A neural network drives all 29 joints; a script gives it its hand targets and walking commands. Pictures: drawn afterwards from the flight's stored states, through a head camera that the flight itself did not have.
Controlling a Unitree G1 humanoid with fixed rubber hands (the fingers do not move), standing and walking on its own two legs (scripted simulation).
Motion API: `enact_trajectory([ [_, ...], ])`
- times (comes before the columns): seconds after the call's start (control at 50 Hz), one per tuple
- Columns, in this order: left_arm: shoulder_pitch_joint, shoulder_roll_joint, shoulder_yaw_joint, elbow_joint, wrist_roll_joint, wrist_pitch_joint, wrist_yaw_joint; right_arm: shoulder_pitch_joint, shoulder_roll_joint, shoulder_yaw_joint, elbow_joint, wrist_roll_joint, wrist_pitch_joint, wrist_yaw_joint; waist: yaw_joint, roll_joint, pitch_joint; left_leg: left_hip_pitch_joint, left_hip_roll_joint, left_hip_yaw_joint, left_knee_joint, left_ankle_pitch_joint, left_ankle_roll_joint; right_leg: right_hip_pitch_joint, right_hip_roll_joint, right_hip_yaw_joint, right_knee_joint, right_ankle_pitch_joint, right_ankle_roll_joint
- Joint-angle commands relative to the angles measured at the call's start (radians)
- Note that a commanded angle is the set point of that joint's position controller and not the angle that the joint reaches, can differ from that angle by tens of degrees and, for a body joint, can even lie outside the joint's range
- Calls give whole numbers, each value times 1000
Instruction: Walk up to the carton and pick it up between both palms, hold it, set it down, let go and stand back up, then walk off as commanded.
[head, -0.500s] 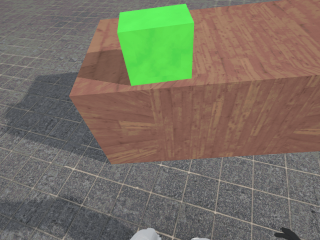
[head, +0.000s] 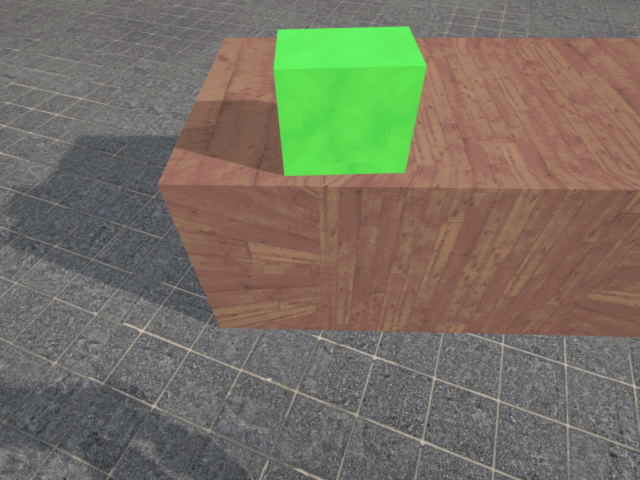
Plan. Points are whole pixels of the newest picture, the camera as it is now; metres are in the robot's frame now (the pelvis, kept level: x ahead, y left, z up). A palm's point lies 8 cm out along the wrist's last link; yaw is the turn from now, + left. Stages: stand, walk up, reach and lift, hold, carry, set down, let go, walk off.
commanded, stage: walk off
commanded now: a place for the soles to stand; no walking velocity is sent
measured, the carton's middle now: (344, 104) +0.85 -0.05 +0.03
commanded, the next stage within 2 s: stand in 0.64 s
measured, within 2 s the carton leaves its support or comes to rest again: neither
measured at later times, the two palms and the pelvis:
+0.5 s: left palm out of the picture +0.16 +0.30 -0.08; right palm out of the picture +0.14 -0.31 -0.09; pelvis +0.02 +0.00 +0.00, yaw -1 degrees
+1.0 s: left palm out of the picture +0.14 +0.29 -0.07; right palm out of the picture +0.11 -0.31 -0.09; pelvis +0.00 +0.00 +0.00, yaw -1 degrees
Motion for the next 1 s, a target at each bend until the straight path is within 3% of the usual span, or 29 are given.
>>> enact_trajectory([
  [0.0,-45,167,85,24,2,-73,19,66,-230,-93,-67,-109,-25,13,-53,140,-96,307,244,-260,-135,301,104,-182,-46,-41,-241,-127,36],
  [0.04,-7,134,78,41,-1,-94,37,30,-216,-88,-52,-106,-5,20,-23,156,-145,365,204,-136,13,611,97,-86,-55,-125,-541,50,23],
  [0.06,39,142,73,62,4,-103,42,-2,-218,-88,-64,-97,5,13,15,122,-196,319,167,-56,86,657,54,56,-67,-120,-657,265,-1],
  [0.08,78,181,83,65,6,-109,48,-7,-203,-80,-69,-92,3,10,33,77,-214,173,139,-30,125,587,11,214,-99,-30,-621,436,-35],
  [0.1,113,214,84,58,16,-111,58,-28,-180,-70,-71,-71,1,7,47,10,-252,1,127,-27,157,451,-13,370,-175,96,-531,626,-68],
  [0.12,77,261,91,39,23,-115,65,-30,-154,-55,-66,-61,6,14,28,-113,-224,-196,64,-3,187,129,-42,441,-313,303,-495,743,-130],
  [0.14,69,256,84,55,20,-107,68,-79,-166,-60,-61,-62,14,6,31,-94,-162,-180,69,-3,199,-231,-45,390,-375,321,-432,936,-208],
  [0.16,67,238,66,44,21,-111,65,-116,-164,-57,-69,-66,8,8,36,-70,-113,-177,98,-24,134,-264,-34,344,-375,273,-417,936,-209],
  [0.2,8,229,65,42,30,-112,62,-91,-149,-53,-58,-71,8,18,6,-139,-67,-111,82,-7,32,-177,-26,252,-320,172,-437,800,-160],
  [0.22,-34,208,59,31,22,-104,60,-66,-155,-58,-34,-73,7,18,-11,-112,-81,-44,75,13,-75,-30,-28,246,-265,122,-407,803,-113],
  [0.26,-65,168,51,20,8,-97,53,-71,-182,-66,-46,-75,-14,10,-18,-57,-210,162,122,-55,-112,459,25,189,-149,13,-290,829,-42],
  [0.28,-55,172,47,12,0,-92,49,-68,-217,-78,-48,-72,-13,8,-16,-19,-254,232,155,-82,-67,548,47,119,-123,-1,-301,711,-21],
  [0.34,-37,152,49,49,-1,-81,42,-142,-209,-69,-31,-72,-5,11,24,41,-152,109,242,-110,-86,454,91,91,-82,-10,-379,239,-15],
  [0.38,-75,174,50,48,9,-91,37,-161,-190,-58,-28,-62,-8,12,18,37,-148,80,187,-73,-91,351,25,146,-128,36,-412,407,-43],
  [0.42,-81,197,57,45,7,-96,41,-150,-189,-57,-39,-62,-14,9,11,68,-150,78,173,-61,-66,439,18,141,-145,44,-375,518,-46],
  [0.44,-82,205,57,50,13,-97,38,-145,-191,-62,-38,-65,-14,8,5,31,-176,121,172,-54,-56,434,18,122,-136,42,-377,521,-52],
  [0.5,-130,194,53,52,10,-91,36,-163,-189,-58,-31,-66,-11,8,7,5,-178,98,178,-90,-100,337,28,126,-125,36,-368,420,-43],
  [0.58,-128,166,44,54,5,-83,31,-187,-209,-57,-27,-68,-13,11,10,48,-126,39,222,-130,-154,188,67,119,-85,-2,-376,253,-15],
  [0.62,-134,190,45,55,10,-85,28,-183,-208,-54,-32,-73,-13,13,0,44,-104,16,192,-125,-174,65,48,105,-104,23,-414,228,-22],
  [0.64,-181,154,35,56,19,-76,23,-193,-160,-36,4,-70,-26,12,1,-21,-146,20,200,-133,-171,90,14,177,-124,5,-442,282,-26],
  [0.68,-188,162,38,43,24,-83,20,-224,-161,-32,22,-72,-33,16,29,3,-176,79,186,-97,-165,163,-5,172,-149,23,-447,324,-28],
  [0.76,-167,175,43,55,16,-79,22,-171,-173,-31,47,-67,-43,8,12,-11,-172,100,193,-99,-142,284,-7,191,-157,19,-452,398,-32],
  [0.8,-182,176,48,57,19,-77,21,-195,-164,-30,60,-67,-43,9,17,-35,-165,95,181,-84,-147,247,-12,183,-157,22,-469,391,-30],
  [0.84,-180,172,43,57,15,-78,18,-219,-183,-37,63,-71,-40,8,21,12,-179,109,184,-85,-155,264,-7,178,-150,18,-460,369,-21],
  [0.9,-192,149,41,66,21,-73,23,-211,-184,-37,70,-74,-41,10,15,-62,-170,92,178,-88,-152,232,-14,178,-145,20,-466,348,-27],
  [0.92,-188,147,36,69,21,-75,20,-198,-180,-30,80,-70,-39,10,7,14,-175,101,172,-82,-160,175,-19,162,-152,30,-489,287,-24],
  [0.94,-176,148,43,69,14,-76,20,-205,-182,-33,93,-76,-39,12,23,7,-139,99,178,-85,-176,153,-10,135,-151,36,-498,252,-25],
  [0.96,-188,164,40,69,20,-74,18,-216,-166,-31,85,-65,-35,12,7,-43,-122,68,186,-110,-189,121,-9,144,-144,24,-508,236,-21],
  [0.98,-193,158,44,67,14,-71,14,-217,-178,-31,87,-70,-34,12,7,-9,-127,53,187,-107,-203,72,-10,142,-146,34,-521,200,-13],
])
